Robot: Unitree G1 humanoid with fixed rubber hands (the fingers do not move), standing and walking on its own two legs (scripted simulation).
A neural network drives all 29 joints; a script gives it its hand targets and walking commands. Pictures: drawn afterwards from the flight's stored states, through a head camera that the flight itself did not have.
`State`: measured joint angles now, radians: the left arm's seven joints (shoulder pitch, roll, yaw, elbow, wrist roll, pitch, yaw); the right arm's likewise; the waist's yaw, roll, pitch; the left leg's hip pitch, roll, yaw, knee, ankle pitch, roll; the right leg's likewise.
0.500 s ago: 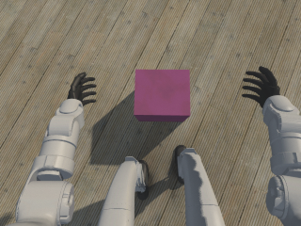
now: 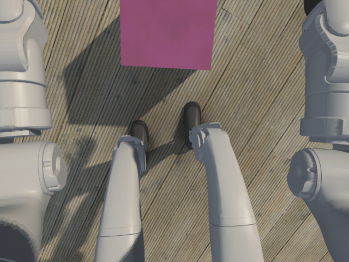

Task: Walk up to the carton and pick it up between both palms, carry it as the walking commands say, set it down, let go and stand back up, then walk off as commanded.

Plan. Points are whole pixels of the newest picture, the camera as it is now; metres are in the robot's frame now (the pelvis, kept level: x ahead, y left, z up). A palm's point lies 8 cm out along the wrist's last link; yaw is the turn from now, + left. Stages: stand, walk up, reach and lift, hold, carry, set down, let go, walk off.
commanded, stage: reach and lift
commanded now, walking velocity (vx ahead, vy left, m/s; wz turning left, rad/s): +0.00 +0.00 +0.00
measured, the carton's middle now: (167, 32) +0.52 -0.03 -0.54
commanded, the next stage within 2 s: none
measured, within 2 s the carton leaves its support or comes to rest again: neither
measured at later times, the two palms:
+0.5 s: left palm (65, 5) +0.54 +0.16 -0.25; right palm (279, 15) +0.49 -0.25 -0.25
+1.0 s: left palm (92, 19) +0.55 +0.16 -0.39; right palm (247, 26) +0.49 -0.24 -0.40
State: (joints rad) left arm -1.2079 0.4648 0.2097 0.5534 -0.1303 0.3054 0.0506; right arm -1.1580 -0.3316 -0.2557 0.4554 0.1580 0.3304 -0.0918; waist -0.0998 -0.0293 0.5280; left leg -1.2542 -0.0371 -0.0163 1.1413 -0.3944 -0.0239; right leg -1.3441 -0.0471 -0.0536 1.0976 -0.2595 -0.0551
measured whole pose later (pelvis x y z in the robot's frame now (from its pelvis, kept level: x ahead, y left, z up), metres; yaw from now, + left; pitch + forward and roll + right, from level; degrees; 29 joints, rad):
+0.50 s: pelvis -0.05 +0.03 -0.12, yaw -1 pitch +31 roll +1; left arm -1.52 0.45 0.13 0.86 -0.18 0.29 0.08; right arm -1.43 -0.44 -0.29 0.77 0.14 0.27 -0.06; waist -0.07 0.01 0.52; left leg -1.68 -0.04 0.02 1.62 -0.48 0.01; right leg -1.76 -0.01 0.04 1.52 -0.30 0.01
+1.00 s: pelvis -0.03 +0.01 -0.23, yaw +1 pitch +32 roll +2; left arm -1.47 0.47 0.06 0.84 -0.23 0.24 0.10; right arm -1.37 -0.40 -0.21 0.77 0.23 0.22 -0.13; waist -0.08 -0.01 0.53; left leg -1.98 -0.05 0.00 2.05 -0.64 -0.04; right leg -2.10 -0.02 0.01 1.97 -0.44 -0.03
